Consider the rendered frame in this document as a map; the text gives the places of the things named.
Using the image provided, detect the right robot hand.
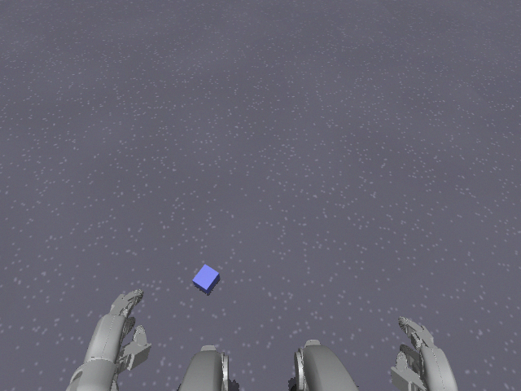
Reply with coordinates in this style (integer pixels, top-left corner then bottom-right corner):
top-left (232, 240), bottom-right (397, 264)
top-left (391, 316), bottom-right (458, 391)

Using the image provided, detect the left robot hand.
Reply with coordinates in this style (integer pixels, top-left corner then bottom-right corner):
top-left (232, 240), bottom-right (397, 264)
top-left (83, 289), bottom-right (151, 374)

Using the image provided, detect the small box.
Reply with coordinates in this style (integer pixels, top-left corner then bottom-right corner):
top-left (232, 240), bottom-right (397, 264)
top-left (192, 264), bottom-right (220, 294)

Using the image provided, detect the left robot arm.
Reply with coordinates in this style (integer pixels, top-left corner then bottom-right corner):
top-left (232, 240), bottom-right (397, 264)
top-left (66, 359), bottom-right (119, 391)

